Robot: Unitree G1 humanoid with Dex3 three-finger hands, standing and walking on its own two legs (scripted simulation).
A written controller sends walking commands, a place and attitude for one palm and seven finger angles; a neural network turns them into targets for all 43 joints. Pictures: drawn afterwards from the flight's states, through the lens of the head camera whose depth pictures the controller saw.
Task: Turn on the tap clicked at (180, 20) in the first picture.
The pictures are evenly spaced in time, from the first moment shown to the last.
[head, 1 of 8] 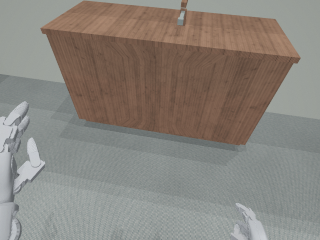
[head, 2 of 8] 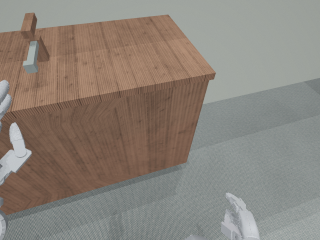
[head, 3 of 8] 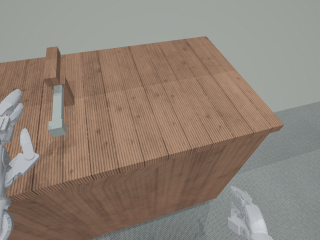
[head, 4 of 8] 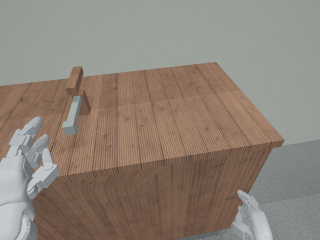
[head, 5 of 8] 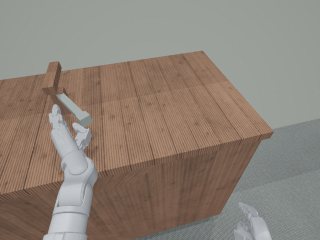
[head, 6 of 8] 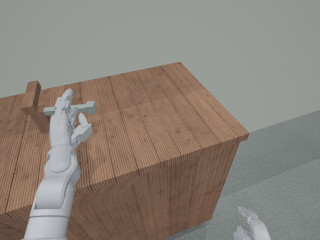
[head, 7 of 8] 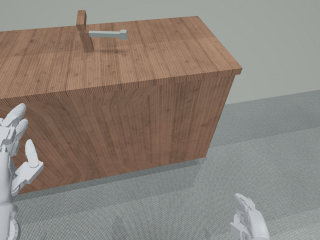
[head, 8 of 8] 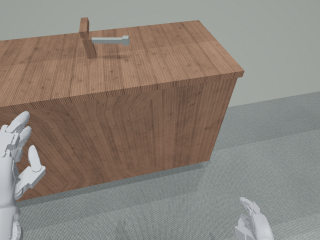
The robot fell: no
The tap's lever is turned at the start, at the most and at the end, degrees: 0 76 76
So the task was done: yes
